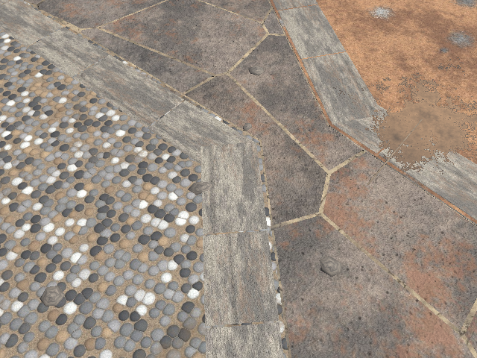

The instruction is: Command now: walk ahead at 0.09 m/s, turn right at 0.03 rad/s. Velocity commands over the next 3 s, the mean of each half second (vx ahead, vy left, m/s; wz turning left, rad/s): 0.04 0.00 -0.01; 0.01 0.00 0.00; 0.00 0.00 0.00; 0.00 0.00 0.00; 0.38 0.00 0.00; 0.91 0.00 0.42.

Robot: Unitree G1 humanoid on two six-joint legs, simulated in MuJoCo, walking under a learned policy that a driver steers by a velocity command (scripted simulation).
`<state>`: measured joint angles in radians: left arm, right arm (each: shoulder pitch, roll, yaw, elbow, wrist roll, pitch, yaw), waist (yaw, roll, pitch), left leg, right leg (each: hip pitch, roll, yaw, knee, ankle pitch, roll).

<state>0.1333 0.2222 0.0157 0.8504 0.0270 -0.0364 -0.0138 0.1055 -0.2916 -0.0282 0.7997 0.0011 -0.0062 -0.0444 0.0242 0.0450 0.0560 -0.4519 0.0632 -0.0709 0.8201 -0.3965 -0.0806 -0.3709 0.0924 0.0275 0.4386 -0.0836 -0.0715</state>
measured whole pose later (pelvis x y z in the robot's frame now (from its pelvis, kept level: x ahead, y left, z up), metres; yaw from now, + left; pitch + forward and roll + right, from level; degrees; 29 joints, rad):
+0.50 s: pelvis +0.07 +0.04 +0.00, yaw +0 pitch -1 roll +0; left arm 0.12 0.23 0.05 1.01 0.00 0.02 0.03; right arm 0.18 -0.23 -0.02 0.96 -0.01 -0.03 -0.02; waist -0.01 0.01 0.04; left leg -0.20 0.00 -0.01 0.52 -0.30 0.00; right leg -0.25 0.03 0.06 0.52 -0.25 -0.01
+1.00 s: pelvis +0.07 +0.05 +0.00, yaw -1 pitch -2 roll +0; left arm 0.12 0.21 0.04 1.13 0.00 0.02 0.04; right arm 0.21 -0.22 -0.02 1.04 -0.01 -0.02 -0.03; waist 0.00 0.01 0.04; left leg -0.17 -0.01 0.00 0.49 -0.29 0.01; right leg -0.23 0.02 0.07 0.49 -0.24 0.01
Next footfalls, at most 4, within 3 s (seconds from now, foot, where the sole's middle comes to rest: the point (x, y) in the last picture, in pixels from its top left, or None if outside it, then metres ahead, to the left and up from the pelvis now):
0.10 left None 0.10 0.16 -0.77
2.42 right None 0.19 -0.11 -0.77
2.90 left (247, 298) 0.62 0.05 -0.77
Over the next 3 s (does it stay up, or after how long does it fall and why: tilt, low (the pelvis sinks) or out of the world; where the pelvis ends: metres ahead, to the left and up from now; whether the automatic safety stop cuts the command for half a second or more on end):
stays up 0.54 0.03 -0.02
